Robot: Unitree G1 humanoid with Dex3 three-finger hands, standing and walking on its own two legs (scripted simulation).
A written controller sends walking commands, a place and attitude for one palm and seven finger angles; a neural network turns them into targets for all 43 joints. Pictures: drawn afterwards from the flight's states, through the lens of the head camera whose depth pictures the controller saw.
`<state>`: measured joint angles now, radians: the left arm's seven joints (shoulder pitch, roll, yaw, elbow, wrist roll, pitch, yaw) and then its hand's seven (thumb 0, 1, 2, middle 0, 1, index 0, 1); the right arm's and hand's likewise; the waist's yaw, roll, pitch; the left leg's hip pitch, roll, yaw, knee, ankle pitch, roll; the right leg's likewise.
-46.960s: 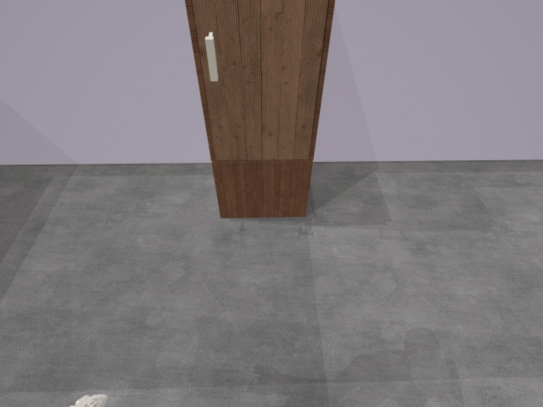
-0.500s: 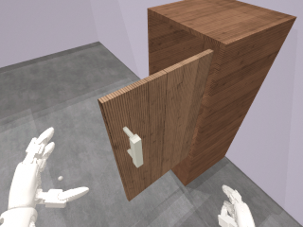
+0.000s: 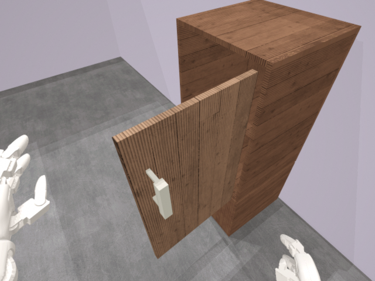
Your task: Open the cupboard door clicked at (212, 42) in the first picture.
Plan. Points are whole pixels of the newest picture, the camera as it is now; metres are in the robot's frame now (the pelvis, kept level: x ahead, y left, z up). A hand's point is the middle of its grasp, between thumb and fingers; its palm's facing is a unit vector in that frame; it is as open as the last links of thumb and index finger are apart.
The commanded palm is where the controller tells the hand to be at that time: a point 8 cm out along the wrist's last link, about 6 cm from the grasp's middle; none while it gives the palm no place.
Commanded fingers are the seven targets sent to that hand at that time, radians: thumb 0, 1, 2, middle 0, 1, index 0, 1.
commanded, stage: draw the hand back to the body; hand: left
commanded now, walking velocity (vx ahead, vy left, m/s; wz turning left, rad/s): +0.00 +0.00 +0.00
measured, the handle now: (158, 193) +0.29 +0.11 +0.04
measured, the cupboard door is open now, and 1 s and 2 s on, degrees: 94 94 94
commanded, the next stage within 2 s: step back with the hand held close in 0.30 s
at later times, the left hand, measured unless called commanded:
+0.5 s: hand (46, 202) +0.19 +0.25 +0.16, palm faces +0.44 -0.79 -0.42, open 7.4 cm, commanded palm +0.13 +0.29 +0.17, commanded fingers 0.00 0.90 0.90 -0.20 -0.30 -0.20 -0.30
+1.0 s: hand (14, 233) +0.14 +0.28 +0.15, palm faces +0.36 -0.78 -0.51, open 7.4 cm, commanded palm +0.07 +0.32 +0.17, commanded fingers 0.00 0.90 0.90 -0.20 -0.30 -0.20 -0.30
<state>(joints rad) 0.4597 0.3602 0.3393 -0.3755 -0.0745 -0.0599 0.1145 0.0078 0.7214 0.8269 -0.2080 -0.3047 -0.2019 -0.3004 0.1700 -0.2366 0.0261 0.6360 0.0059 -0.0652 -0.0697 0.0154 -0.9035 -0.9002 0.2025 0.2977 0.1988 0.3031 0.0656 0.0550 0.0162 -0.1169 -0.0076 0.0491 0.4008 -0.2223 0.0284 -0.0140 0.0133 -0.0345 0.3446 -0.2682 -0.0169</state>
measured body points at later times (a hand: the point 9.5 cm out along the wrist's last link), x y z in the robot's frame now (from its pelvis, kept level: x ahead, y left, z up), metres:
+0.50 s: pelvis -0.01 -0.01 +0.00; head -0.02 -0.03 +0.45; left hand +0.16 +0.29 +0.18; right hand +0.18 -0.23 -0.09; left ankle +0.00 +0.10 -0.74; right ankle -0.05 -0.11 -0.74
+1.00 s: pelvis -0.07 +0.02 -0.01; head -0.05 +0.03 +0.44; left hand +0.11 +0.32 +0.18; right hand +0.11 -0.23 -0.08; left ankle +0.00 +0.10 -0.74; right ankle -0.05 -0.11 -0.74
